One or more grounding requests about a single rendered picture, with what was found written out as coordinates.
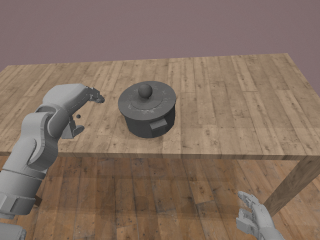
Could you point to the table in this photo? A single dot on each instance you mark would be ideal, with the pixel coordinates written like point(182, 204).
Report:
point(236, 107)

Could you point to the left robot hand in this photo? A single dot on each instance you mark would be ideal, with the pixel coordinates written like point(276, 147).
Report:
point(71, 97)

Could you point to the left robot forearm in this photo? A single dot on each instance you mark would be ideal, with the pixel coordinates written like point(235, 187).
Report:
point(32, 155)

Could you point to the right robot forearm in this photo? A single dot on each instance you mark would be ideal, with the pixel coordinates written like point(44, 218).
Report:
point(269, 233)

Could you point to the right robot hand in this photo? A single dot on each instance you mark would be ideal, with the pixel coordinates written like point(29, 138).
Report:
point(259, 217)

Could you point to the left robot upper arm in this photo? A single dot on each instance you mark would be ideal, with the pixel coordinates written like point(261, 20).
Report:
point(12, 232)

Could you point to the knob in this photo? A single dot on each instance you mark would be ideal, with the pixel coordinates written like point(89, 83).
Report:
point(145, 91)

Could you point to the lid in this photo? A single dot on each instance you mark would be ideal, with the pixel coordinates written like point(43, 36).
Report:
point(159, 104)

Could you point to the pot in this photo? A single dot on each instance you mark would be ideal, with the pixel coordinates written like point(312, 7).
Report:
point(152, 129)

